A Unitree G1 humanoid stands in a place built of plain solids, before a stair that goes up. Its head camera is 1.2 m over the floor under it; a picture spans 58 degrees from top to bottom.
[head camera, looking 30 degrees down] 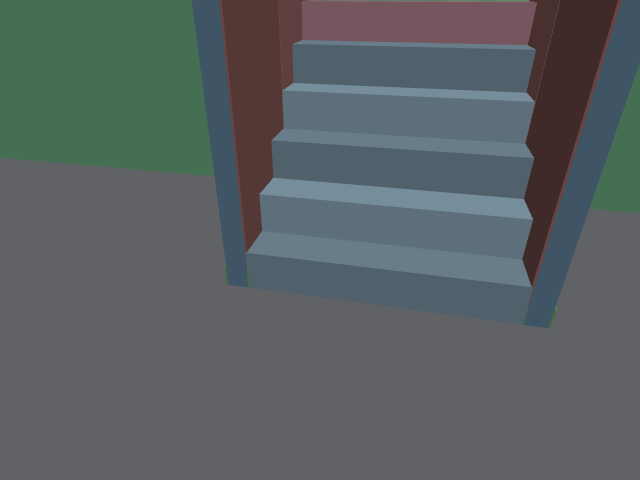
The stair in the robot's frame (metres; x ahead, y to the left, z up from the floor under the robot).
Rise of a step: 0.19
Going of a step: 0.21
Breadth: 1.20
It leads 13 degrees to the right of straight ahead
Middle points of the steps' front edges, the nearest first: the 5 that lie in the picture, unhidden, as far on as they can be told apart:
1.51 -0.25 0.19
1.71 -0.30 0.38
1.92 -0.34 0.58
2.12 -0.39 0.77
2.33 -0.43 0.96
